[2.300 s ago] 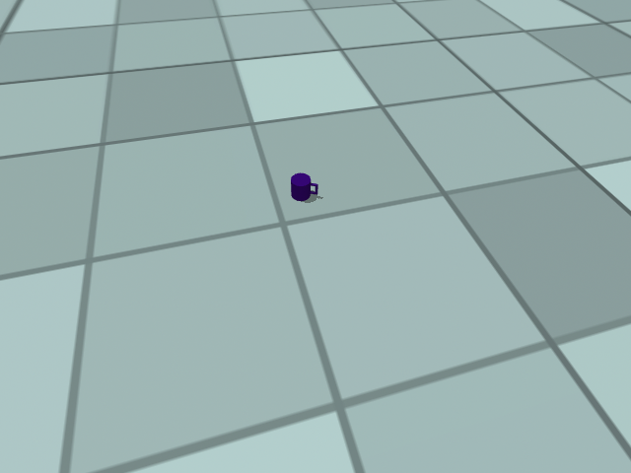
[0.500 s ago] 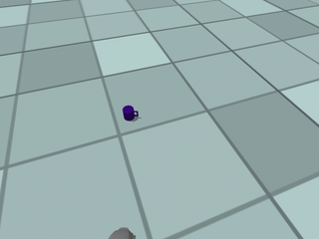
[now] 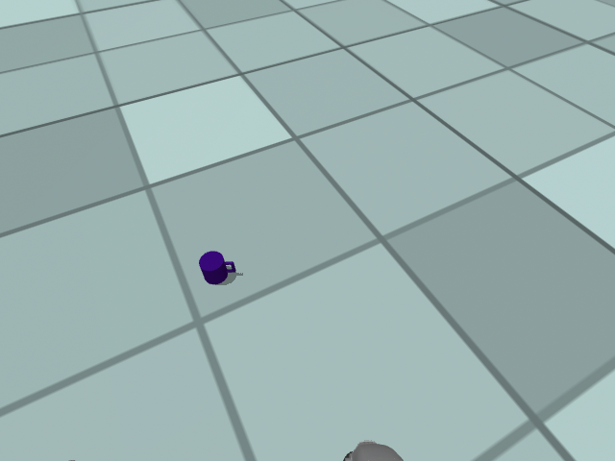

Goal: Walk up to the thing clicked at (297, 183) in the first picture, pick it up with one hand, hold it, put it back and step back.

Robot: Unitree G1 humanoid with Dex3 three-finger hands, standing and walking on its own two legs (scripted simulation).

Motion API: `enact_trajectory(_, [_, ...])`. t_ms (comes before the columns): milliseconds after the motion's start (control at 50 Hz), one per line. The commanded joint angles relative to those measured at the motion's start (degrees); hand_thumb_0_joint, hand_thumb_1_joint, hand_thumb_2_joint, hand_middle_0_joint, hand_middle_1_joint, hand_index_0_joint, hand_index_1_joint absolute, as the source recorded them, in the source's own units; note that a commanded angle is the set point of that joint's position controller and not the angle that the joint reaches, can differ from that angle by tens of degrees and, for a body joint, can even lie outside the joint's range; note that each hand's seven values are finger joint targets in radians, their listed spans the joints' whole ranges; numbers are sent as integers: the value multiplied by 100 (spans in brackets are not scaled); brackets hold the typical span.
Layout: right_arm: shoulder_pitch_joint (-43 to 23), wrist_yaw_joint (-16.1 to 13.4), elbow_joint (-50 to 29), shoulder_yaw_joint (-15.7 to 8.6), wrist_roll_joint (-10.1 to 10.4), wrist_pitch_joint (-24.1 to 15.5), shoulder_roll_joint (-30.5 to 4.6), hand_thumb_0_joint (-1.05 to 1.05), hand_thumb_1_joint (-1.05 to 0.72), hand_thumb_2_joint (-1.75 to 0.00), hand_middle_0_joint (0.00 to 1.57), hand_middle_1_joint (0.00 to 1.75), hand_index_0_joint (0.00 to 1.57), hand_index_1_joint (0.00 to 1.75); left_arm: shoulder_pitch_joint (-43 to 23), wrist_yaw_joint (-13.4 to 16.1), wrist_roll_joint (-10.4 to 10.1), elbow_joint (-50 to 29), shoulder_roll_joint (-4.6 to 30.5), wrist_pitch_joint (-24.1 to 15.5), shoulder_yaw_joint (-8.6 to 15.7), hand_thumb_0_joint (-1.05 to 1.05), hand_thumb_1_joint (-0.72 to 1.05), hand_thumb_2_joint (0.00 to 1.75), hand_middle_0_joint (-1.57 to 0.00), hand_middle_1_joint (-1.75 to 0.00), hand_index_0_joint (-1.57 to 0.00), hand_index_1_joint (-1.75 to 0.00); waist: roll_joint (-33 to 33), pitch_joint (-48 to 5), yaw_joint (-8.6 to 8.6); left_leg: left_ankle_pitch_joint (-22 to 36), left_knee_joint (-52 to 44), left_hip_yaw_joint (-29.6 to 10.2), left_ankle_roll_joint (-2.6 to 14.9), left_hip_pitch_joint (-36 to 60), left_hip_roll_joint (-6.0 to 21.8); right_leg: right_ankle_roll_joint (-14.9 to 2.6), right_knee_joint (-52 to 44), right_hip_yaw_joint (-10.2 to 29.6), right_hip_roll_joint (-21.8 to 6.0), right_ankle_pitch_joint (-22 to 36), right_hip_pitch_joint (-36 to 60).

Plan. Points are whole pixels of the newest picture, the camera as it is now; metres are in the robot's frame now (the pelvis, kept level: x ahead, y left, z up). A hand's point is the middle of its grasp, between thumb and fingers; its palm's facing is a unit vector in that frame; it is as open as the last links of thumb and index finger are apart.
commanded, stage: walk up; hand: left
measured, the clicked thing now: (218, 267) +0.89 +0.29 -0.71
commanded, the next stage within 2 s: none
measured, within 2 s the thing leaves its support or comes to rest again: neither
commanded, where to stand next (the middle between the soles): +0.52 +0.07 m, yaw +1 degrees
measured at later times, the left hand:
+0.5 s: hand (69, 445) +0.20 +0.34 -0.15, palm faces +0.00 -0.93 -0.38, open 7.4 cm
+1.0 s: hand (119, 288) +0.45 +0.31 -0.12, palm faces -0.06 -0.91 -0.41, open 7.4 cm
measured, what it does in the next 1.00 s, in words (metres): walks ahead: left foot, then right foot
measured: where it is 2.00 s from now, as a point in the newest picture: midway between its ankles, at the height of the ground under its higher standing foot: (279, 395)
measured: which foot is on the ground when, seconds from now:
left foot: down 0.00-0.04, up 0.06-0.42, down 0.44-0.96, up 0.98-1.00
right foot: down 0.00-0.48, up 0.50-0.92, down 0.94-1.00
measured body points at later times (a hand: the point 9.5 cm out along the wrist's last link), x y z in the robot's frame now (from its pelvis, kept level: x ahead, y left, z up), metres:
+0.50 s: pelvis +0.19 +0.05 +0.00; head +0.20 +0.07 +0.44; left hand +0.20 +0.38 -0.12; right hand +0.29 -0.28 -0.09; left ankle +0.27 +0.16 -0.72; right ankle +0.13 -0.12 -0.70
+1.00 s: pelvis +0.35 +0.05 +0.00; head +0.38 +0.02 +0.45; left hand +0.45 +0.36 -0.09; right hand +0.37 -0.27 -0.13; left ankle +0.27 +0.16 -0.70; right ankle +0.44 -0.06 -0.72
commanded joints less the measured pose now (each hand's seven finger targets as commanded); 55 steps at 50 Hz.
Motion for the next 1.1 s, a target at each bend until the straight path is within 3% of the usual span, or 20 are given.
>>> enact_trajectory(0, [-58, -49, -692, -168, 22, -167, -673, 0, -90, -90, 20, 30, 20, 30, 1602, 222, 99, 78, 1736, -188, 701, 0, 90, 90, -20, -30, -20, -30, -1759, -981, 1040, 587, 2589, 77, 573, -2759, -133, -534, -1078, 1558, -704, -1627, 3298])
enact_trajectory(20, [172, -62, -642, -146, 16, -98, -679, 0, -90, -90, 20, 30, 20, 30, 1457, 257, 42, -139, 1948, -242, 656, 0, 90, 90, -20, -30, -20, -30, -1671, -749, 809, -505, 3394, -391, 363, -3318, -465, -943, -2016, 3784, -1951, -2187, 3002])
enact_trajectory(40, [-17, -121, -551, -308, -35, -41, -1251, 0, -90, -90, 20, 30, 20, 30, 1059, 253, -17, -232, 2051, -218, 624, 0, 90, 90, -20, -30, -20, -30, -1291, -591, 761, -649, 3738, -712, 333, -3290, -185, -1482, -2126, 4408, -2234, -2579, 2540])
enact_trajectory(120, [80, -70, -182, -303, 74, 26, -1126, 0, -90, -90, 20, 30, 20, 30, 299, 310, -76, -341, 1495, -212, 443, 0, 90, 90, -20, -30, -20, -30, -837, 51, 296, 420, 3101, -1032, 338, -2756, 208, -946, -2088, 1896, -1135, -1453, 1231])
enact_trajectory(160, [198, -8, -122, -315, 16, 63, -1040, 0, -90, -90, 20, 30, 20, 30, 351, 308, -38, -325, 1420, -253, 407, 0, 90, 90, -20, -30, -20, -30, -1009, -118, 263, 783, 2776, -891, 282, -2521, 165, -952, -1983, 1345, -893, -762, 1112])
enact_trajectory(340, [-791, 136, -422, -359, -101, -63, -873, 0, -90, -90, 20, 30, 20, 30, 571, 305, 11, -436, 1540, -256, 432, 0, 90, 90, -20, -30, -20, -30, -835, -253, 495, 1303, 272, -442, 160, -1808, 160, -1015, -1428, 748, -1129, -77, 1283])
enact_trajectory(420, [576, 45, 84, -572, -110, -121, -1250, 0, -90, -90, 20, 30, 20, 30, 338, 310, 45, -498, 1217, -178, 275, 0, 90, 90, -20, -30, -20, -30, 325, -806, -334, 1046, -276, -457, 415, 646, -125, -587, 552, 245, -636, -442, 27])
enact_trajectory(440, [893, -19, 112, -698, -179, -150, -1679, 0, -90, -90, 20, 30, 20, 30, 745, 289, -4, -463, 723, -150, 120, 0, 90, 90, -20, -30, -20, -30, 1719, -823, -391, -594, -1181, -2019, 732, 1017, 835, -270, 2248, -286, 24, -941, -843])
enact_trajectory(460, [686, -44, -125, -706, -137, -179, -1909, 0, -90, -90, 20, 30, 20, 30, 825, 309, -49, -426, 763, -95, 129, 0, 90, 90, -20, -30, -20, -30, 1631, -538, -259, -1577, -2106, -4127, 1139, 810, 1794, -136, 2910, 2, 624, -1937, -1628])
enact_trajectory(480, [397, -30, -196, -714, 6, -155, -1981, 0, -90, -90, 20, 30, 20, 30, 765, 393, 7, -286, 1294, -38, 252, 0, 90, 90, -20, -30, -20, -30, 1222, -325, -173, -1728, -2099, -4495, 1603, 403, 2119, -195, 3376, 394, 233, -2191, -1549])
enact_trajectory(500, [241, -62, -220, -666, 25, -131, -1797, 0, -90, -90, 20, 30, 20, 30, 564, 396, 26, -259, 1395, -45, 241, 0, 90, 90, -20, -30, -20, -30, 788, -11, -82, -1160, -2038, -4046, 1570, -145, 1966, -211, 3507, 553, 81, -1887, -1494])
enact_trajectory(560, [-184, -121, -332, -422, 46, -241, -1329, 0, -90, -90, 20, 30, 20, 30, 932, 302, -83, 72, 1210, 0, 231, 0, 90, 90, -20, -30, -20, -30, 644, 182, 256, 935, -1969, -2038, 715, -759, 1103, -82, 2704, 699, -132, -994, -803])
enact_trajectory(620, [-104, -134, -360, -427, 28, -276, -1327, 0, -90, -90, 20, 30, 20, 30, 881, 230, -56, 52, 1015, 52, 225, 0, 90, 90, -20, -30, -20, -30, 906, -51, 228, 1353, -1940, -1588, 1128, -596, 1020, 80, 2187, 323, -114, -748, -559])
enact_trajectory(720, [249, -163, -370, -452, 9, -258, -1364, 0, -90, -90, 20, 30, 20, 30, 81, 164, 27, -237, 931, 79, 215, 0, 90, 90, -20, -30, -20, -30, 725, 96, -35, 1601, -2070, -1524, 1293, -68, 1134, 174, 1173, 192, -161, -523, -976])
enact_trajectory(820, [168, -152, -477, -404, -6, -183, -1290, 0, -90, -90, 20, 30, 20, 30, -199, 150, 30, -322, 721, -46, 193, 0, 90, 90, -20, -30, -20, -30, 561, -48, 15, 3227, -1313, -1053, 1288, -105, 1019, 38, -45, -77, 22, -124, -107])
enact_trajectory(900, [40, -159, -621, -292, 35, -96, -1042, 0, -90, -90, 20, 30, 20, 30, 651, 254, 41, -11, 943, -135, 327, 0, 90, 90, -20, -30, -20, -30, -98, -672, 470, 2639, 115, -795, 911, -821, 663, -130, -844, -76, 313, 198, 1994])
enact_trajectory(920, [253, -149, -640, -192, 42, -103, -774, 0, -90, -90, 20, 30, 20, 30, 1051, 309, 74, 62, 1189, -176, 433, 0, 90, 90, -20, -30, -20, -30, -848, -1012, 640, 1961, 1254, -495, 752, -1302, 269, -288, -1215, 530, -136, -301, 2716])
enact_trajectory(940, [601, -150, -639, -59, 25, -69, -456, 0, -90, -90, 20, 30, 20, 30, 1101, 382, 92, -37, 1633, -202, 534, 0, 90, 90, -20, -30, -20, -30, -1714, -1228, 556, -202, 2250, -252, 454, -2328, -345, -667, -1526, 2733, -1594, -730, 3276])
enact_trajectory(980, [454, -269, -377, -250, -52, 73, -1189, 0, -90, -90, 20, 30, 20, 30, 649, 391, -13, -174, 1706, -124, 474, 0, 90, 90, -20, -30, -20, -30, -941, -574, 524, -945, 2863, -748, 384, -2859, -219, -1534, -1832, 3647, -2180, -1352, 2511])
enact_trajectory(1080, [515, -219, -28, -192, -2, 122, -885, 0, -90, -90, 20, 30, 20, 30, 229, 432, -21, -248, 1202, -118, 271, 0, 90, 90, -20, -30, -20, -30, -878, -236, 249, 142, 2446, -868, 225, -2254, -82, -1035, -1593, 1272, -1053, 903, 1409])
